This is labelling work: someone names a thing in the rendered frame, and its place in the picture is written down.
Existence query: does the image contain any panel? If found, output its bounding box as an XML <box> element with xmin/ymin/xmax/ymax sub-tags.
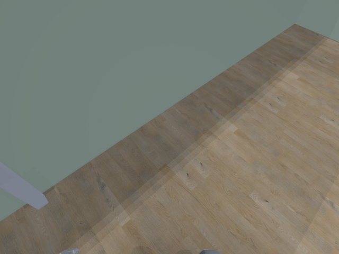
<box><xmin>0</xmin><ymin>162</ymin><xmax>48</xmax><ymax>210</ymax></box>

